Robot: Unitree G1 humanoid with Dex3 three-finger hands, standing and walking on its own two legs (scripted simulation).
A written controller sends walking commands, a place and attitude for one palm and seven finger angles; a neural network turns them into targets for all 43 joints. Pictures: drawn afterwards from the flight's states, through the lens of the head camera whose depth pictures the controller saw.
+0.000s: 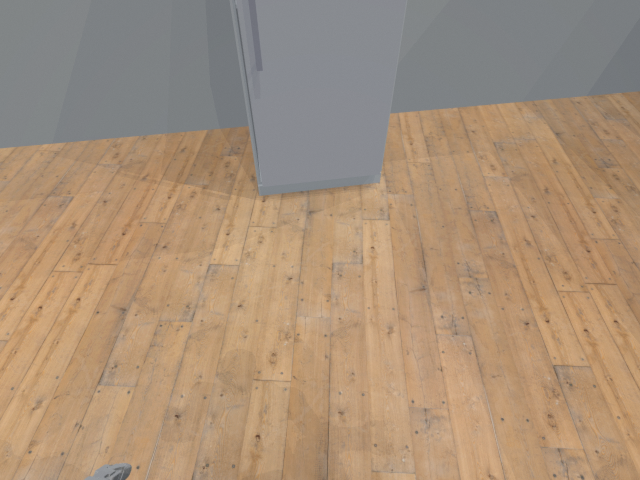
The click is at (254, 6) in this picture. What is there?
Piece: fridge door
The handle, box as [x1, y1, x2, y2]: [248, 0, 262, 70]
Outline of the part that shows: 248,0 257,70 262,70 254,0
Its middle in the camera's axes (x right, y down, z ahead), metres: -0.21 -0.73 +1.17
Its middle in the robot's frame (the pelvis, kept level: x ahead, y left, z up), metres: +1.37 +0.28 +0.09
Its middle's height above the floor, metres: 0.86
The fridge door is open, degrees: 0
